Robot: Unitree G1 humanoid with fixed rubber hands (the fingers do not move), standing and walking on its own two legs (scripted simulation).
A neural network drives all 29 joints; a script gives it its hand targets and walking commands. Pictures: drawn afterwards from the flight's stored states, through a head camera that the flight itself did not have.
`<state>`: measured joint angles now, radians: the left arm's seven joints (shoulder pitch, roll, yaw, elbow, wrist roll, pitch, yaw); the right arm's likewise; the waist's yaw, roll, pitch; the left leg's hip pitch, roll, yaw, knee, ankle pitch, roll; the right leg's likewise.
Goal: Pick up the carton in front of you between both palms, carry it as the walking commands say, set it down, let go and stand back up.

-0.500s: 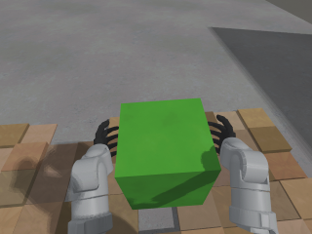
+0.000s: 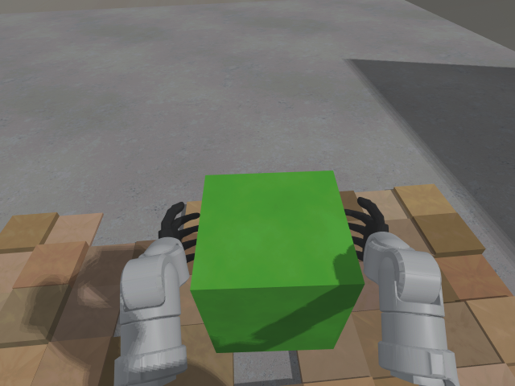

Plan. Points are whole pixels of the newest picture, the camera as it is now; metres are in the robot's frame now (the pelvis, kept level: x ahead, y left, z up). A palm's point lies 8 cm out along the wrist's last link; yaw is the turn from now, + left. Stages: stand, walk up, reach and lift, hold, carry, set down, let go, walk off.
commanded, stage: carry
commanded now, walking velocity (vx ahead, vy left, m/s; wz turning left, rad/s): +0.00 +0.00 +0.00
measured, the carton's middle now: (272, 265) +0.34 +0.00 +0.03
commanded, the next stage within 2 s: none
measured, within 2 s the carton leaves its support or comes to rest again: neither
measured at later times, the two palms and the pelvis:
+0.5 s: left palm (165, 271) +0.27 +0.15 +0.12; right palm (385, 265) +0.27 -0.15 +0.12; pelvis -0.04 +0.00 +0.00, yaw +0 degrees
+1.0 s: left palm (160, 279) +0.26 +0.15 +0.12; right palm (384, 272) +0.26 -0.15 +0.12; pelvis -0.06 +0.00 +0.00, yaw +0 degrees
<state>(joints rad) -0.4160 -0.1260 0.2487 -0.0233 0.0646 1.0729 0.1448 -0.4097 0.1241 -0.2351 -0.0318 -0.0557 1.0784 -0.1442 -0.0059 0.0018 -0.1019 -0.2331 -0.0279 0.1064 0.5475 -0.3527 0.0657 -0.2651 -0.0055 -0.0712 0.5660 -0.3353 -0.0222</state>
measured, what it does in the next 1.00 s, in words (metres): shifts its weight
